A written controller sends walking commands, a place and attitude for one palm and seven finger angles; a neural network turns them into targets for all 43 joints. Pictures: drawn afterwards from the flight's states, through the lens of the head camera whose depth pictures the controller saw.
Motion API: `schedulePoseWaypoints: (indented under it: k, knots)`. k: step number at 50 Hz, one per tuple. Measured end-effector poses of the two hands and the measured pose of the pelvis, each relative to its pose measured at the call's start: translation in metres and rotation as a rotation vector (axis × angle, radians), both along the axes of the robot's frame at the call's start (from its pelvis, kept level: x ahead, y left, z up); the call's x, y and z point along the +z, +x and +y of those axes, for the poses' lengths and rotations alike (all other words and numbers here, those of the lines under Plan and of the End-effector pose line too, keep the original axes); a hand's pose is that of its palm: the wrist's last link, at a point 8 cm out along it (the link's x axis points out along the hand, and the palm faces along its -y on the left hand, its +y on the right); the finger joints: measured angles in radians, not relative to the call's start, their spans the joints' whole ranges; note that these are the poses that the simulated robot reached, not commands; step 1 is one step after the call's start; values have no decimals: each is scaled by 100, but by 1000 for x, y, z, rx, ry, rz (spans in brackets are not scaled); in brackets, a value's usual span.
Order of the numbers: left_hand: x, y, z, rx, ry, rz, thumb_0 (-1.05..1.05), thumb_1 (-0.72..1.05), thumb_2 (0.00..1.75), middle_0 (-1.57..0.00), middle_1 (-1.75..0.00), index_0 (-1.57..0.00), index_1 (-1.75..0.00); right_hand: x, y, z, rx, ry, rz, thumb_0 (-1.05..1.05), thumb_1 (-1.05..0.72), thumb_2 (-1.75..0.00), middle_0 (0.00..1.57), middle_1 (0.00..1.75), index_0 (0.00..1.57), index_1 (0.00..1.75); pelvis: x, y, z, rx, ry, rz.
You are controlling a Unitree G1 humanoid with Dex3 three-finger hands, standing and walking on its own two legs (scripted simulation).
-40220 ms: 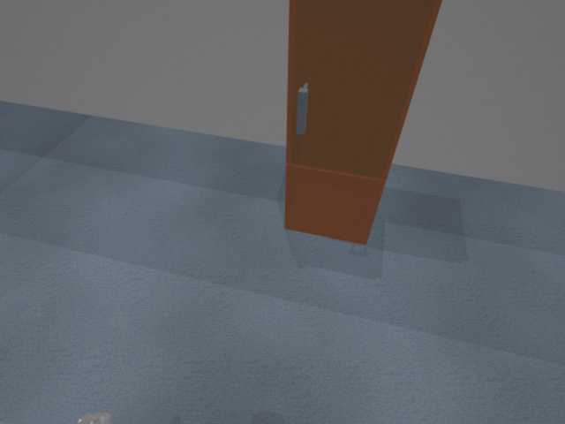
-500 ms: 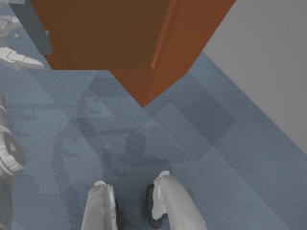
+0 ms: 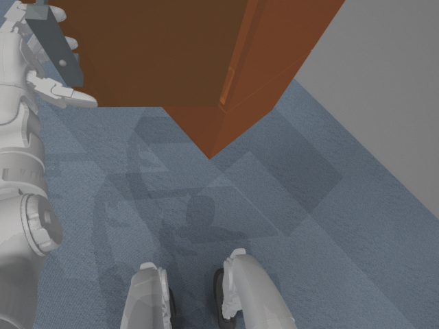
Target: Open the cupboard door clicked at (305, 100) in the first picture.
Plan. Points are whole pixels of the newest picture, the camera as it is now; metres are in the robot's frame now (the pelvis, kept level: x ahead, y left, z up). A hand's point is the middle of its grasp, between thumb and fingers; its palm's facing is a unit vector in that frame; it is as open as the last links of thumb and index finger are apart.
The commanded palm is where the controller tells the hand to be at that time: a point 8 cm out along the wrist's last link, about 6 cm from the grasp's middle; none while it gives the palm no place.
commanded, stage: slide the fingers in behind the handle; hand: left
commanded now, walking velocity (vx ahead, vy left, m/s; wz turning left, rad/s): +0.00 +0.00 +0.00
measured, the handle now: (60, 41) +0.59 +0.21 +0.04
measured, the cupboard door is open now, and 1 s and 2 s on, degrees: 54 53 79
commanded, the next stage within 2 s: close the thumb around the handle in 0.52 s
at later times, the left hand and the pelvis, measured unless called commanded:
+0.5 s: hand (65, 62) +0.55 +0.20 +0.04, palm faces +0.00 -1.00 -0.03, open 13.8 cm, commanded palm +0.53 +0.22 +0.04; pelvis +0.00 +0.00 -0.01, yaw +0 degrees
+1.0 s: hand (67, 62) +0.55 +0.20 +0.04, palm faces +0.00 -1.00 -0.02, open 9.9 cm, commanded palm +0.54 +0.22 +0.04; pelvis +0.00 +0.00 +0.00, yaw +0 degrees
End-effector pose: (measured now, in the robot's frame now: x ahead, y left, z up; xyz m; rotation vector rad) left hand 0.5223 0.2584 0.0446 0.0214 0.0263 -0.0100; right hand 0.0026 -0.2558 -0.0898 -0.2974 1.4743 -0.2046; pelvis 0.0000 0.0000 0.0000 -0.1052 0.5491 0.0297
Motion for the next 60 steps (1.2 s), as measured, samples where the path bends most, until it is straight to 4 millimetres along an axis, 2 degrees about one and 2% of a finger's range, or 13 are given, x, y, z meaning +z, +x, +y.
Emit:
schedulePoseWaypoints:
  k: [36, 44, 60]
  knots:
    - [-4, 3, -3, 17, 4, 6, -1, -46, 32, -31, -121, -32, -122, -3, -8, -2, -3, -3, 11, 0, -91, -90, 20, 30, 20, 30, -4, -3, -2, -1, 0, 5]
    - [-5, 3, -3, 13, 3, 9, -1, -20, 43, -33, -123, -33, -124, -2, -7, -1, -7, -4, 10, 0, -91, -90, 20, 30, 20, 30, -3, -2, -1, -2, -1, 4]
    - [-5, 6, -8, -7, 13, 6, 0, 62, 78, -38, -132, -38, -132, -2, -3, 0, -10, 3, 16, 0, -91, -90, 20, 30, 20, 30, -2, 2, -1, -2, 1, 7]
